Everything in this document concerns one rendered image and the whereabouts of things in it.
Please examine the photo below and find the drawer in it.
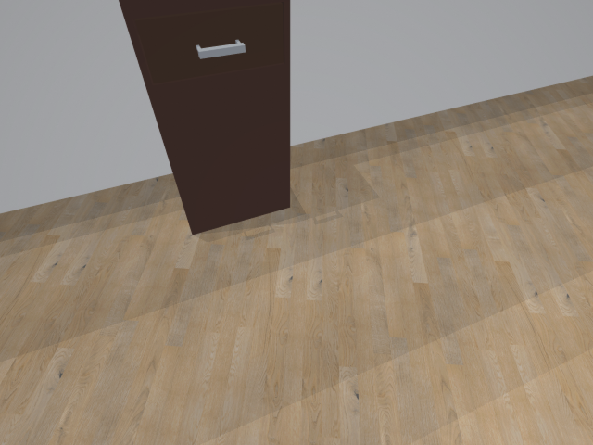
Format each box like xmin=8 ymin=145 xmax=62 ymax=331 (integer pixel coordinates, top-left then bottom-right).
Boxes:
xmin=135 ymin=2 xmax=284 ymax=83

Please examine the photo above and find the handle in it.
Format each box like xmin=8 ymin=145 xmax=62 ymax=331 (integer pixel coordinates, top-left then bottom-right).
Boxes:
xmin=196 ymin=40 xmax=246 ymax=59

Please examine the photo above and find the cabinet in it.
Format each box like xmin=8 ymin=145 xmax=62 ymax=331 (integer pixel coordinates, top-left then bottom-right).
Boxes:
xmin=119 ymin=0 xmax=290 ymax=235

